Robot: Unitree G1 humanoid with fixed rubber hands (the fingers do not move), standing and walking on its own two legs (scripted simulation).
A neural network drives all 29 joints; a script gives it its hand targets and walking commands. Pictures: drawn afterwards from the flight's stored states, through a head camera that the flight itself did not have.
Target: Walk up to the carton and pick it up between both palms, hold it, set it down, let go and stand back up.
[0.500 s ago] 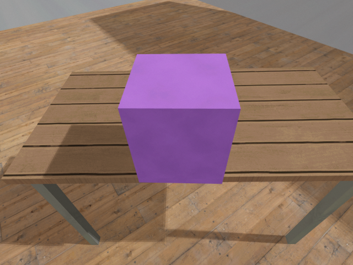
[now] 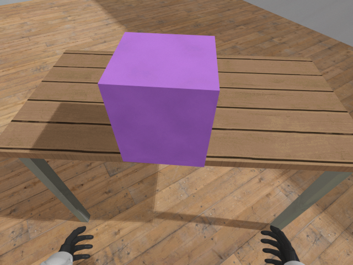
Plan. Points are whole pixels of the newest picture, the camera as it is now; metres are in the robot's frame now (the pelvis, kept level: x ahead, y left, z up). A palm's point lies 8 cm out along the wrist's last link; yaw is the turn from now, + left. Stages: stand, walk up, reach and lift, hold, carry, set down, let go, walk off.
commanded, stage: reach and lift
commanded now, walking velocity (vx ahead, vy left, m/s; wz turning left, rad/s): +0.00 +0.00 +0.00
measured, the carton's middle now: (166, 102) +0.50 +0.08 +0.09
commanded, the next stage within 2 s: none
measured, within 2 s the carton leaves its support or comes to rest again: neither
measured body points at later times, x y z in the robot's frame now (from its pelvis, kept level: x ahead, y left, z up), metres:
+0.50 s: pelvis +0.02 +0.04 +0.01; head +0.02 +0.05 +0.46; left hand +0.19 +0.31 -0.05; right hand +0.19 -0.18 -0.04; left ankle +0.02 +0.15 -0.73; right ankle +0.01 -0.07 -0.73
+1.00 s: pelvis +0.02 +0.05 +0.02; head +0.00 +0.06 +0.47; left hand +0.22 +0.31 +0.01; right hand +0.22 -0.17 +0.01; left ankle +0.02 +0.15 -0.73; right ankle +0.01 -0.07 -0.73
